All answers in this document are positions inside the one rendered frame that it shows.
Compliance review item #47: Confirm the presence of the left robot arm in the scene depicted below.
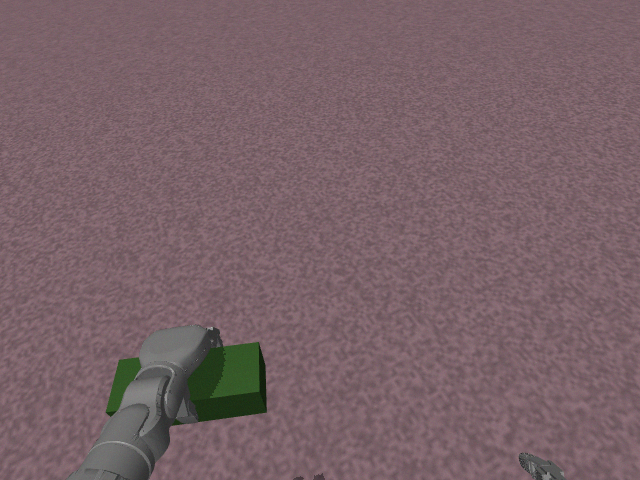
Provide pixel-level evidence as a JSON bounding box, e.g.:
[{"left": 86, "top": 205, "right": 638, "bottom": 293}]
[{"left": 66, "top": 361, "right": 188, "bottom": 480}]

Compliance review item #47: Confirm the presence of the carton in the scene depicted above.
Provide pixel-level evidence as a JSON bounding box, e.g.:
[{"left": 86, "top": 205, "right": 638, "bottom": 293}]
[{"left": 106, "top": 342, "right": 267, "bottom": 426}]

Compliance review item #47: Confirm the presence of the left robot hand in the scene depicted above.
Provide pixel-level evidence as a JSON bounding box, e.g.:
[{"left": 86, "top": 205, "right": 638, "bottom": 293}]
[{"left": 139, "top": 325, "right": 223, "bottom": 424}]

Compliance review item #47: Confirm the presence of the right robot hand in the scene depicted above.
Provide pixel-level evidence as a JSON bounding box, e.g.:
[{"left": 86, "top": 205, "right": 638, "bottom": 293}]
[{"left": 519, "top": 453, "right": 566, "bottom": 480}]

